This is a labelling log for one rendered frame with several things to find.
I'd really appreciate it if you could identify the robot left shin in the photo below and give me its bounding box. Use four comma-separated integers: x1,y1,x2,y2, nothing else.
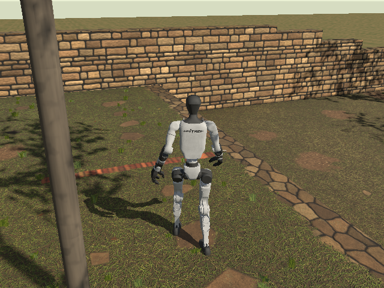
173,192,182,227

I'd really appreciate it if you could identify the left robot upper arm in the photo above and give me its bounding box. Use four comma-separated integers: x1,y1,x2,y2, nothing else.
163,121,181,155

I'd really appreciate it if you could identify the robot right hand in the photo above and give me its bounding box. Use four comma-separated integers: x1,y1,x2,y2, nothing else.
209,156,223,166

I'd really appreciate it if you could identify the robot left hand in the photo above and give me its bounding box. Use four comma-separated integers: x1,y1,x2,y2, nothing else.
151,168,164,184

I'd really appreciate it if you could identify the robot left forearm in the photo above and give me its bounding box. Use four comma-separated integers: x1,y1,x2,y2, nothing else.
154,145,169,172

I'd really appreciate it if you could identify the right robot upper arm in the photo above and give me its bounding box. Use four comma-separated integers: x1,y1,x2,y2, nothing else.
205,121,221,152

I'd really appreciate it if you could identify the robot right forearm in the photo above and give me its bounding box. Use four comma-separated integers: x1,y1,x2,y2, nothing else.
215,143,223,160

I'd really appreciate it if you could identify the left robot thigh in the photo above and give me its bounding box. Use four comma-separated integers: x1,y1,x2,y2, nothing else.
172,167,184,203

